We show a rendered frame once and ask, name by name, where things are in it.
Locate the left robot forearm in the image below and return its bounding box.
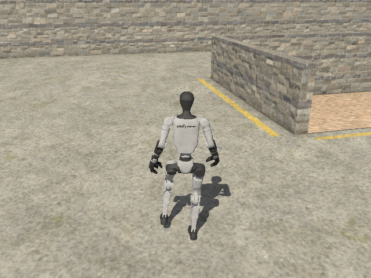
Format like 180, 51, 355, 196
151, 140, 163, 163

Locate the left robot hand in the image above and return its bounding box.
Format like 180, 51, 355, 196
149, 161, 162, 174

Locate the robot left upper arm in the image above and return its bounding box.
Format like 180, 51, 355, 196
158, 116, 174, 149

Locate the robot left thigh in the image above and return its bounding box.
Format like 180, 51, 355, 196
165, 160, 178, 190

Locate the robot right upper arm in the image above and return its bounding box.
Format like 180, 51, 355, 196
198, 117, 214, 148

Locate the right robot forearm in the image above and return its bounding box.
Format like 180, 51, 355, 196
209, 139, 219, 159

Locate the right robot hand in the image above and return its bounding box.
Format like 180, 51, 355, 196
206, 156, 219, 167

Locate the humanoid robot head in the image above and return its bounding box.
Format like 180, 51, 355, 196
177, 92, 196, 119

